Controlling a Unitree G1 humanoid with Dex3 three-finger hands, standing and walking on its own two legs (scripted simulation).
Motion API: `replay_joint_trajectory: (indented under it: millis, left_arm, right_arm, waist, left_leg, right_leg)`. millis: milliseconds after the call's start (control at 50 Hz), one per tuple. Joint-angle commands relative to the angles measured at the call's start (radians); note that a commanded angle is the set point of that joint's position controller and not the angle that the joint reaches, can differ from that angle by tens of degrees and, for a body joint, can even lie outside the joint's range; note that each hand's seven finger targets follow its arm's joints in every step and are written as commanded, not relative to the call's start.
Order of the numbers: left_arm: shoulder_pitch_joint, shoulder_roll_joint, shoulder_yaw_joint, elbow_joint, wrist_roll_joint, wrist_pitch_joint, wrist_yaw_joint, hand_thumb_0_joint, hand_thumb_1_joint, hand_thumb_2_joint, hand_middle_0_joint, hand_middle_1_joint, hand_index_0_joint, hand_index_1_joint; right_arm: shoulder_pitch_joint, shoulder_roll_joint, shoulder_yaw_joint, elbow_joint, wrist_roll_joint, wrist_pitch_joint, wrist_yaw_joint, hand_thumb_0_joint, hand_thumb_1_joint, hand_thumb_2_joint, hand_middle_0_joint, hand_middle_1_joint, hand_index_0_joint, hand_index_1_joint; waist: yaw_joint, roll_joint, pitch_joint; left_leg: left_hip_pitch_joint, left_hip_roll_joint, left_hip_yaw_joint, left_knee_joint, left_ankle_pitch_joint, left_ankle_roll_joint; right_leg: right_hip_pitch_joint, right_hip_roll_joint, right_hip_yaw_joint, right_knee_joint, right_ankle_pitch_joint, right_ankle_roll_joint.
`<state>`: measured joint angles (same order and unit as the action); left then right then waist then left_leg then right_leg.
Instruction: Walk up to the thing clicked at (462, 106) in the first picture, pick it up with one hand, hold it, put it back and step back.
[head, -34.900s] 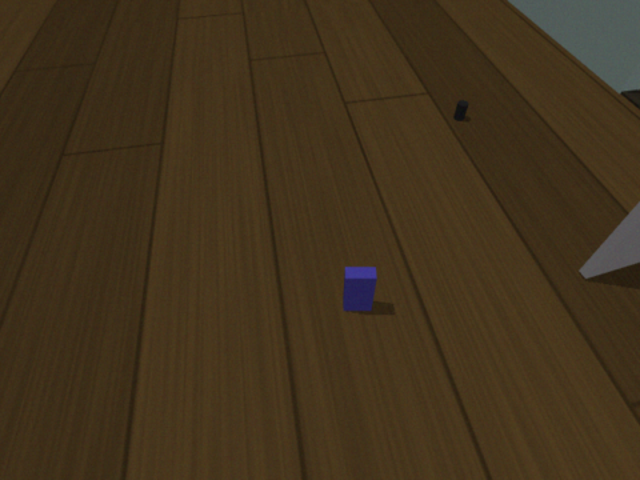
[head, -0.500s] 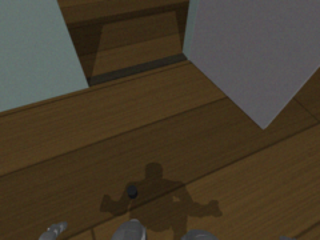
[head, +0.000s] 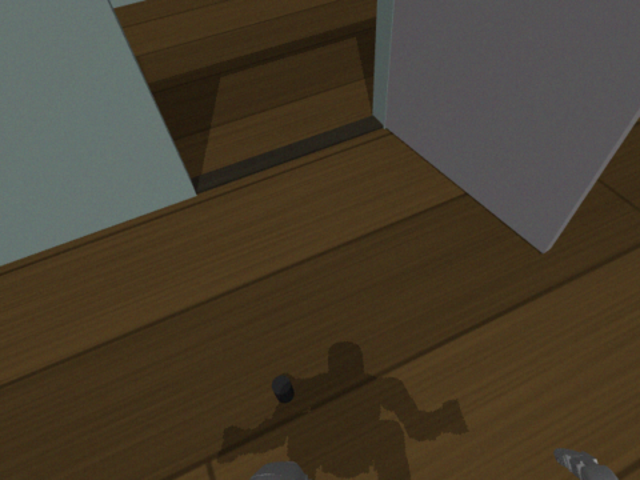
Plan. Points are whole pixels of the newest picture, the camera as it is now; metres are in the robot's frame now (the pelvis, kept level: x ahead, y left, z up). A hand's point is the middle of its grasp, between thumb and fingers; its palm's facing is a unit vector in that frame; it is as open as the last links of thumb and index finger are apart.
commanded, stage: walk up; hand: left
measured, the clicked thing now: (283, 389) +0.43 +0.20 -0.71
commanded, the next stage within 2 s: none
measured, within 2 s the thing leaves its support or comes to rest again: neither
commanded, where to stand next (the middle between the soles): +0.05 +0.01 m, yaw +2 degrees
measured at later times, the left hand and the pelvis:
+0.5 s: hand out of the picture +0.07 +0.27 -0.13, palm faces +0.01 -0.93 -0.36, open 7.4 cm; pelvis -0.01 +0.01 +0.02, yaw +1 degrees
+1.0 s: hand out of the picture +0.06 +0.27 -0.13, palm faces +0.05 -0.93 -0.36, open 7.4 cm; pelvis +0.00 +0.01 +0.02, yaw +3 degrees
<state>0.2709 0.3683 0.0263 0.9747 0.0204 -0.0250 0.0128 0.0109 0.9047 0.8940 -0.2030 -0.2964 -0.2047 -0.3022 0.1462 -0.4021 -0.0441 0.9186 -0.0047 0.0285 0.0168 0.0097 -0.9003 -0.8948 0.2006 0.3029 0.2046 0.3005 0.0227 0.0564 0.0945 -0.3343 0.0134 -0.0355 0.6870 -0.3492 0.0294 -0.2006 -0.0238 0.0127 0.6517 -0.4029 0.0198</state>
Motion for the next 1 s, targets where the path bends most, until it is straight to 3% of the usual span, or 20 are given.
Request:
replay_joint_trajectory:
  millis: [0, 20, 40, 60, 80, 120, 160, 180, 200, 240, 260, 280, 320, 380, 500, 640, 780, 920, 980]
  left_arm:
    - [-0.078, 0.251, 0.058, -0.106, -0.010, -0.030, 0.014, 0.000, 0.900, 0.900, -0.200, -0.300, -0.200, -0.300]
    - [-0.083, 0.222, 0.048, -0.114, -0.017, -0.028, 0.013, 0.000, 0.900, 0.900, -0.200, -0.300, -0.200, -0.300]
    - [-0.047, 0.199, 0.043, -0.095, -0.025, -0.021, 0.015, 0.000, 0.900, 0.900, -0.200, -0.300, -0.200, -0.300]
    - [-0.038, 0.207, 0.042, -0.074, -0.019, -0.019, 0.018, 0.000, 0.900, 0.900, -0.200, -0.300, -0.200, -0.300]
    - [-0.035, 0.212, 0.039, -0.064, -0.014, -0.021, 0.016, 0.000, 0.900, 0.900, -0.200, -0.300, -0.200, -0.300]
    - [-0.025, 0.224, 0.044, -0.048, -0.006, -0.033, 0.009, 0.000, 0.900, 0.900, -0.200, -0.300, -0.200, -0.300]
    - [-0.061, 0.286, 0.056, -0.041, 0.003, -0.041, 0.008, 0.000, 0.900, 0.900, -0.200, -0.300, -0.200, -0.300]
    - [-0.104, 0.302, 0.055, -0.051, 0.003, -0.040, 0.007, 0.000, 0.900, 0.900, -0.200, -0.300, -0.200, -0.300]
    - [-0.144, 0.292, 0.053, -0.053, 0.000, -0.037, 0.007, 0.000, 0.900, 0.900, -0.200, -0.300, -0.200, -0.300]
    - [-0.181, 0.251, 0.042, -0.058, -0.003, -0.032, 0.004, 0.000, 0.900, 0.900, -0.200, -0.300, -0.200, -0.300]
    - [-0.168, 0.231, 0.039, -0.041, -0.010, -0.029, 0.002, 0.000, 0.900, 0.900, -0.200, -0.300, -0.200, -0.300]
    - [-0.139, 0.222, 0.036, -0.031, -0.010, -0.028, 0.002, 0.000, 0.900, 0.900, -0.200, -0.300, -0.200, -0.300]
    - [-0.127, 0.223, 0.036, -0.010, -0.009, -0.031, 0.001, 0.000, 0.900, 0.900, -0.200, -0.300, -0.200, -0.300]
    - [-0.148, 0.226, 0.035, 0.010, -0.013, -0.032, -0.001, 0.000, 0.900, 0.900, -0.200, -0.300, -0.200, -0.300]
    - [-0.177, 0.228, 0.031, 0.029, -0.011, -0.033, -0.001, 0.000, 0.900, 0.900, -0.200, -0.300, -0.200, -0.300]
    - [-0.185, 0.228, 0.034, 0.063, -0.012, -0.030, 0.005, 0.000, 0.900, 0.900, -0.200, -0.300, -0.200, -0.300]
    - [-0.205, 0.223, 0.030, 0.078, -0.008, -0.023, 0.005, 0.000, 0.900, 0.900, -0.200, -0.300, -0.200, -0.300]
    - [-0.197, 0.221, 0.035, 0.081, -0.006, -0.026, 0.006, 0.000, 0.900, 0.900, -0.200, -0.300, -0.200, -0.300]
    - [-0.208, 0.215, 0.033, 0.080, -0.008, -0.021, 0.005, 0.000, 0.900, 0.900, -0.200, -0.300, -0.200, -0.300]
  right_arm:
    - [0.006, -0.174, -0.051, -0.037, -0.009, -0.046, -0.008, 0.000, -0.900, -0.900, 0.200, 0.300, 0.200, 0.300]
    - [0.033, -0.205, -0.062, -0.025, -0.017, -0.052, -0.010, 0.000, -0.900, -0.900, 0.200, 0.300, 0.200, 0.300]
    - [-0.002, -0.226, -0.062, -0.029, -0.006, -0.054, -0.009, 0.000, -0.900, -0.900, 0.200, 0.300, 0.200, 0.300]
    - [-0.017, -0.243, -0.064, -0.032, -0.001, -0.051, -0.005, 0.000, -0.900, -0.900, 0.200, 0.300, 0.200, 0.300]
    - [-0.055, -0.232, -0.055, -0.032, -0.003, -0.047, -0.001, 0.000, -0.900, -0.900, 0.200, 0.300, 0.200, 0.300]
    - [-0.103, -0.189, -0.033, -0.034, -0.001, -0.039, 0.004, 0.000, -0.900, -0.900, 0.200, 0.300, 0.200, 0.300]
    - [-0.089, -0.164, -0.027, -0.011, -0.002, -0.031, 0.006, 0.000, -0.900, -0.900, 0.200, 0.300, 0.200, 0.300]
    - [-0.068, -0.160, -0.023, 0.009, -0.005, -0.032, 0.005, 0.000, -0.900, -0.900, 0.200, 0.300, 0.200, 0.300]
    - [-0.045, -0.159, -0.024, 0.027, -0.007, -0.034, 0.007, 0.000, -0.900, -0.900, 0.200, 0.300, 0.200, 0.300]
    - [-0.028, -0.179, -0.029, 0.045, -0.008, -0.044, 0.009, 0.000, -0.900, -0.900, 0.200, 0.300, 0.200, 0.300]
    - [-0.048, -0.182, -0.026, 0.047, -0.009, -0.050, 0.010, 0.000, -0.900, -0.900, 0.200, 0.300, 0.200, 0.300]
    - [-0.074, -0.194, -0.023, 0.040, -0.007, -0.053, 0.010, 0.000, -0.900, -0.900, 0.200, 0.300, 0.200, 0.300]
    - [-0.085, -0.183, -0.014, 0.046, -0.005, -0.054, 0.008, 0.000, -0.900, -0.900, 0.200, 0.300, 0.200, 0.300]
    - [-0.065, -0.178, -0.014, 0.071, -0.003, -0.054, 0.004, 0.000, -0.900, -0.900, 0.200, 0.300, 0.200, 0.300]
    - [-0.069, -0.175, -0.012, 0.094, -0.003, -0.052, 0.000, 0.000, -0.900, -0.900, 0.200, 0.300, 0.200, 0.300]
    - [-0.076, -0.163, -0.012, 0.114, 0.001, -0.045, -0.005, 0.000, -0.900, -0.900, 0.200, 0.300, 0.200, 0.300]
    - [-0.104, -0.166, -0.015, 0.124, -0.004, -0.036, -0.004, 0.000, -0.900, -0.900, 0.200, 0.300, 0.200, 0.300]
    - [-0.106, -0.161, -0.013, 0.132, -0.003, -0.038, -0.005, 0.000, -0.900, -0.900, 0.200, 0.300, 0.200, 0.300]
    - [-0.108, -0.163, -0.013, 0.137, -0.004, -0.038, -0.007, 0.000, -0.900, -0.900, 0.200, 0.300, 0.200, 0.300]
  waist:
    - [-0.032, -0.179, -0.129]
    - [-0.038, -0.110, -0.174]
    - [-0.012, -0.028, -0.202]
    - [-0.009, 0.017, -0.189]
    - [0.006, 0.020, -0.177]
    - [0.023, 0.016, -0.135]
    - [-0.001, -0.061, -0.054]
    - [-0.019, -0.079, -0.042]
    - [-0.035, -0.072, -0.026]
    - [-0.048, -0.041, -0.036]
    - [-0.024, -0.021, -0.019]
    - [-0.005, -0.004, -0.030]
    - [0.003, -0.014, -0.047]
    - [-0.014, 0.001, -0.064]
    - [-0.022, -0.002, -0.132]
    - [-0.022, -0.060, -0.156]
    - [-0.022, -0.046, -0.085]
    - [-0.021, -0.048, -0.135]
    - [-0.019, -0.023, -0.113]
  left_leg:
    - [0.211, 0.031, -0.029, -0.200, 0.349, 0.034]
    - [0.290, 0.113, -0.143, -0.199, 0.457, 0.071]
    - [0.256, 0.197, -0.255, -0.222, 0.342, 0.144]
    - [0.172, 0.231, -0.307, -0.269, 0.187, 0.171]
    - [0.127, 0.206, -0.273, -0.279, 0.110, 0.148]
    - [0.044, 0.102, -0.148, -0.223, 0.067, 0.060]
    - [-0.024, 0.011, -0.065, -0.137, 0.002, 0.002]
    - [0.014, 0.001, -0.038, -0.139, -0.001, -0.010]
    - [0.071, 0.009, -0.045, -0.169, 0.016, -0.012]
    - [0.132, 0.067, -0.131, -0.276, 0.082, 0.016]
    - [0.089, 0.102, -0.193, -0.318, 0.072, 0.033]
    - [0.075, 0.129, -0.221, -0.343, 0.047, 0.050]
    - [0.048, 0.116, -0.192, -0.338, 0.107, 0.040]
    - [0.065, 0.083, -0.147, -0.329, 0.144, 0.013]
    - [0.133, 0.079, -0.124, -0.315, 0.228, 0.011]
    - [0.194, 0.079, -0.088, -0.258, 0.459, 0.015]
    - [0.170, 0.073, -0.109, -0.310, 0.306, 0.010]
    - [0.200, 0.070, -0.092, -0.295, 0.405, 0.009]
    - [0.181, 0.075, -0.107, -0.328, 0.367, 0.005]
  right_leg:
    - [-0.036, -0.121, 0.072, -0.046, 0.533, -0.078]
    - [-0.108, -0.070, 0.038, 0.009, 0.402, -0.052]
    - [-0.108, -0.010, -0.009, 0.031, 0.142, -0.035]
    - [-0.046, -0.008, -0.007, -0.003, -0.007, -0.045]
    - [-0.012, -0.017, 0.010, -0.070, -0.032, -0.053]
    - [0.025, -0.069, 0.093, -0.217, -0.009, -0.078]
    - [-0.008, -0.171, 0.236, -0.315, -0.069, -0.130]
    - [-0.044, -0.209, 0.248, -0.321, -0.077, -0.151]
    - [-0.094, -0.200, 0.207, -0.315, -0.066, -0.144]
    - [-0.116, -0.095, 0.076, -0.250, 0.015, -0.086]
    - [-0.091, -0.046, 0.030, -0.225, 0.013, -0.066]
    - [-0.050, -0.033, 0.012, -0.225, 0.018, -0.057]
    - [0.027, -0.044, 0.028, -0.254, 0.062, -0.059]
    - [0.059, -0.067, 0.054, -0.290, 0.110, -0.066]
    - [0.099, -0.085, 0.042, -0.320, 0.191, -0.059]
    - [0.124, -0.098, 0.018, -0.324, 0.364, -0.047]
    - [0.071, -0.095, 0.016, -0.361, 0.196, -0.046]
    - [0.122, -0.101, 0.008, -0.359, 0.301, -0.039]
    - [0.116, -0.094, -0.002, -0.351, 0.252, -0.040]
